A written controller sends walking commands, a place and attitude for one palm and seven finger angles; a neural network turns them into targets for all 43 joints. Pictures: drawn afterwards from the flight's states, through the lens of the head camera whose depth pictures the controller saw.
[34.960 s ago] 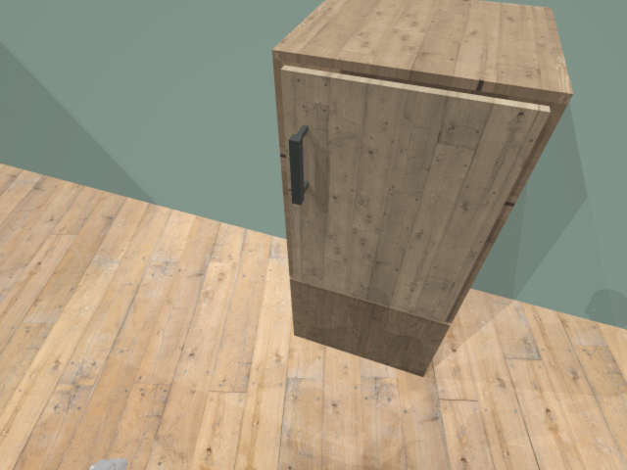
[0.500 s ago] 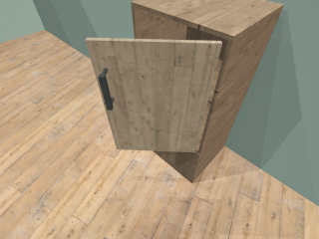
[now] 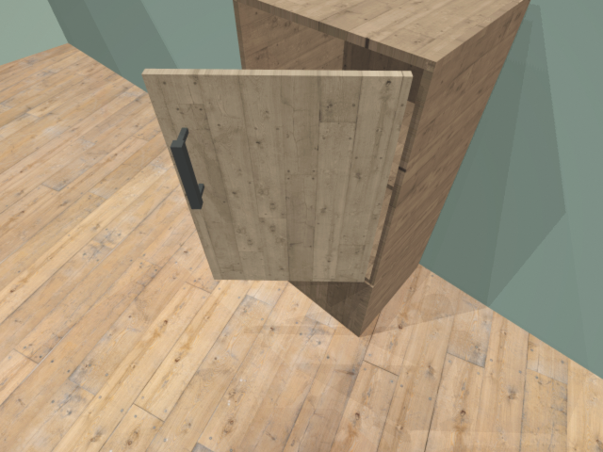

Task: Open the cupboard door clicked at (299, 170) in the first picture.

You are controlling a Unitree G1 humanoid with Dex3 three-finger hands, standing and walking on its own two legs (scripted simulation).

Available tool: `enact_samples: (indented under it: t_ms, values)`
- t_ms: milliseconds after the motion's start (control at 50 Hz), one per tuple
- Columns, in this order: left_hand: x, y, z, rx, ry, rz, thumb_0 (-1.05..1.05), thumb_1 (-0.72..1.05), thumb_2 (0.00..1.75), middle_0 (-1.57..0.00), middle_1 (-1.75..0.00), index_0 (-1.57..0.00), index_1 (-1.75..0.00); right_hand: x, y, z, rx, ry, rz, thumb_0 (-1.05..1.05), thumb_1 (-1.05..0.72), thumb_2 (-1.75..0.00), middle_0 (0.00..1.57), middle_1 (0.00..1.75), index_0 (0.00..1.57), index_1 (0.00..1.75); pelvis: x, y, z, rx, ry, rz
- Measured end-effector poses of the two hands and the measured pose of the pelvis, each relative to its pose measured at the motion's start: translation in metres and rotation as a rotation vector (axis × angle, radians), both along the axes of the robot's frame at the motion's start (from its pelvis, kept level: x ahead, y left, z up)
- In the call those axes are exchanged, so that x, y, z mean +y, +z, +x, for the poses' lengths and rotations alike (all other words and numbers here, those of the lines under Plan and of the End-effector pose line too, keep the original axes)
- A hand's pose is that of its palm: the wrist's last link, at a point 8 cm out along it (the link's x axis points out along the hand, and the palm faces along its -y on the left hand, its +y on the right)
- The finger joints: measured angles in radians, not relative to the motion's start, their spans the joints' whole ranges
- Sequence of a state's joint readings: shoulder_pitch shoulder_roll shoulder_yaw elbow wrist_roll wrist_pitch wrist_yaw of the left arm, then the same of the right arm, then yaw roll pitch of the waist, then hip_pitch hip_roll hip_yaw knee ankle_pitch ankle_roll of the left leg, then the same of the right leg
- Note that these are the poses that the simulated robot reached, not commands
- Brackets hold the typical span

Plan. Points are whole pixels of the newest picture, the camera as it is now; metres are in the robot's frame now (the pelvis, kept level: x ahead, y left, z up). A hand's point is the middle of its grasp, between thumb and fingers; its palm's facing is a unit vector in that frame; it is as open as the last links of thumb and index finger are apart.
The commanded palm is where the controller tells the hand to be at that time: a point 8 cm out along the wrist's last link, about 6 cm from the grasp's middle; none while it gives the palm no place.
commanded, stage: look again from close up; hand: left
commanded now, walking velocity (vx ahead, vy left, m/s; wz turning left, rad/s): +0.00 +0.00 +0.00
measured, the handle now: (190, 170) +0.57 +0.24 +0.03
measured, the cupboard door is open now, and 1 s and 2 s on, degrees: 41 41 41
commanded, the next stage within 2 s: raise the hand with hooked fingers in 0.28 s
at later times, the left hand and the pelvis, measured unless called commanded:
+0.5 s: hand (183, 436) +0.16 +0.18 -0.09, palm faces +0.25 -0.95 -0.17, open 7.4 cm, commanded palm +0.12 +0.23 -0.06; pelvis +0.02 -0.02 +0.00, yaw +3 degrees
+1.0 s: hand (171, 414) +0.17 +0.18 -0.03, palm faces +0.03 -1.00 -0.05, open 9.7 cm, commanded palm +0.15 +0.24 -0.02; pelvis -0.03 -0.05 -0.09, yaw +5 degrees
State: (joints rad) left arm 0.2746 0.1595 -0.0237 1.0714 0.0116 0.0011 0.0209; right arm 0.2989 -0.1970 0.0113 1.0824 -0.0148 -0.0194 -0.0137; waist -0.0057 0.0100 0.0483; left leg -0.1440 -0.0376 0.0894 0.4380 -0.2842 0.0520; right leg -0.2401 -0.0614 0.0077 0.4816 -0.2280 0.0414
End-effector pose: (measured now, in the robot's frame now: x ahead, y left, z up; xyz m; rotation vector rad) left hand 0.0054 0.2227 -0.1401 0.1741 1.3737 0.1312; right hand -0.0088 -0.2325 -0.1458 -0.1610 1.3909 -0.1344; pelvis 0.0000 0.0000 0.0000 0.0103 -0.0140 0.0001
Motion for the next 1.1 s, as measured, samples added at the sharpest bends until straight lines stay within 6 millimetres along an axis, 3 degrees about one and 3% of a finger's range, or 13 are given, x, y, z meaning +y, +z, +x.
enact_samples:
  t_ms: [260, 400, 420, 520, 580, 620, 660, 720, 780, 840, 900, 1000, 1100]
  values:
    - [-0.008, 0.0, 0.039, -0.055, -0.007, 0.012, 0.01, 0.92, 0.9, -0.2, -0.3, -0.2, -0.3, 0.0, -0.002, 0.026, -0.016, -0.005, 0.022, 0.01, -0.91, -0.9, 0.2, 0.3, 0.2, 0.3, -0.014, 0.0, 0.016, 0.006, 0.003, -0.004]
    - [-0.012, 0.0, 0.046, -0.061, 0.003, 0.017, 0.01, 0.92, 0.9, -0.2, -0.3, -0.2, -0.3, -0.009, -0.001, 0.042, -0.028, 0.002, 0.009, 0.01, -0.91, -0.9, 0.2, 0.3, 0.2, 0.3, -0.017, 0.0, 0.023, 0.015, 0.01, -0.011]
    - [-0.01, 0.005, 0.055, -0.114, 0.065, 0.01, 0.01, 0.92, 0.9, -0.2, -0.3, -0.2, -0.3, -0.012, 0.001, 0.048, -0.061, -0.001, 0.002, 0.01, -0.91, -0.9, 0.2, 0.3, 0.2, 0.3, -0.018, -0.001, 0.023, 0.02, 0.015, -0.013]
    - [0.001, 0.088, 0.142, -0.761, 0.142, 0.045, 0.02, 0.89, 0.89, -0.2, -0.32, -0.21, -0.32, -0.029, 0.023, 0.105, -0.41, 0.052, -0.056, 0.01, -0.91, -0.9, 0.2, 0.3, 0.2, 0.3, -0.022, -0.006, 0.021, 0.053, 0.056, -0.006]
    - [0.004, 0.124, 0.175, -1.084, 0.099, 0.009, 0.02, 0.84, 0.87, -0.2, -0.35, -0.21, -0.35, -0.04, 0.035, 0.147, -0.592, 0.098, -0.074, 0.01, -0.91, -0.9, 0.2, 0.3, 0.2, 0.3, -0.027, -0.017, 0.014, 0.111, 0.057, -0.007]
    - [0.002, 0.134, 0.179, -1.245, 0.033, -0.032, 0.01, 0.81, 0.86, -0.2, -0.37, -0.21, -0.37, -0.047, 0.044, 0.174, -0.704, 0.132, -0.084, 0.01, -0.91, -0.9, 0.2, 0.3, 0.2, 0.3, -0.031, -0.028, 0.008, 0.152, 0.049, -0.003]
    - [-0.003, 0.131, 0.174, -1.35, -0.059, -0.075, 0.01, 0.77, 0.84, -0.2, -0.39, -0.21, -0.39, -0.053, 0.05, 0.199, -0.807, 0.174, -0.094, 0.01, -0.91, -0.9, 0.2, 0.3, 0.2, 0.3, -0.036, -0.042, 0.002, 0.187, 0.047, -0.001]
    - [-0.005, 0.11, 0.156, -1.364, -0.131, -0.13, 0.01, 0.71, 0.81, -0.21, -0.43, -0.22, -0.43, -0.057, 0.054, 0.227, -0.919, 0.233, -0.109, 0.01, -0.91, -0.9, 0.2, 0.3, 0.2, 0.3, -0.042, -0.064, -0.007, 0.223, 0.049, 0.001]
    - [0.001, 0.087, 0.134, -1.31, -0.073, -0.153, 0.01, 0.64, 0.79, -0.22, -0.48, -0.22, -0.48, -0.054, 0.053, 0.243, -0.979, 0.272, -0.113, 0.01, -0.91, -0.9, 0.2, 0.3, 0.2, 0.3, -0.046, -0.079, -0.013, 0.24, 0.06, -0.008]
    - [0.007, 0.082, 0.12, -1.296, -0.019, -0.119, 0.01, 0.57, 0.76, -0.22, -0.52, -0.23, -0.52, -0.046, 0.044, 0.244, -0.975, 0.294, -0.098, 0.01, -0.91, -0.9, 0.2, 0.3, 0.2, 0.3, -0.05, -0.087, -0.018, 0.237, 0.072, -0.028]
    - [0.009, 0.092, 0.121, -1.331, -0.043, -0.087, 0.02, 0.5, 0.73, -0.23, -0.56, -0.23, -0.56, -0.035, 0.028, 0.231, -0.917, 0.307, -0.071, 0.01, -0.91, -0.9, 0.2, 0.3, 0.2, 0.3, -0.052, -0.089, -0.022, 0.231, 0.083, -0.047]
    - [0.011, 0.111, 0.145, -1.353, -0.135, -0.114, 0.01, 0.38, 0.68, -0.23, -0.64, -0.24, -0.64, -0.022, 0.0, 0.189, -0.786, 0.259, -0.014, 0.01, -0.9, -0.9, 0.2, 0.3, 0.2, 0.3, -0.053, -0.086, -0.03, 0.223, 0.089, -0.061]
    - [0.023, 0.12, 0.16, -1.291, -0.141, -0.136, 0.01, 0.26, 0.63, -0.24, -0.71, -0.25, -0.71, -0.023, -0.008, 0.143, -0.683, 0.174, -0.001, 0.02, -0.9, -0.9, 0.21, 0.3, 0.2, 0.3, -0.048, -0.075, -0.032, 0.221, 0.075, -0.05]
